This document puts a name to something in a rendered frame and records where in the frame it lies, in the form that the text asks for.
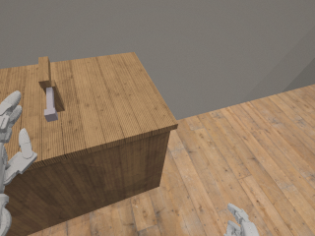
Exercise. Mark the right robot hand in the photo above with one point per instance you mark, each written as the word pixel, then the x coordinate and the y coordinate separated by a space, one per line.
pixel 247 228

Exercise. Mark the counter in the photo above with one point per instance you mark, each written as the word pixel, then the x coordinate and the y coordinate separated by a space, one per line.
pixel 108 144

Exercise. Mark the tap lever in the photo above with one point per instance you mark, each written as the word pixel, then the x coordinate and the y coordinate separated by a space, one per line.
pixel 50 112

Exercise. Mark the left robot hand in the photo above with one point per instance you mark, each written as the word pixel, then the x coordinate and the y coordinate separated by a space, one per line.
pixel 10 112

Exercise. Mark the left robot forearm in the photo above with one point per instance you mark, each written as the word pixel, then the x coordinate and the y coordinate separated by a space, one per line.
pixel 5 215

